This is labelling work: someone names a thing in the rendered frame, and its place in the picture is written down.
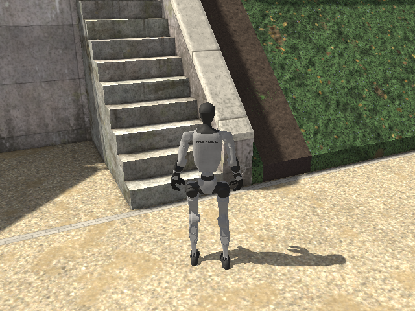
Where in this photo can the stairs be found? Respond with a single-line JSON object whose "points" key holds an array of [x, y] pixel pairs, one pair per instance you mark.
{"points": [[138, 99]]}

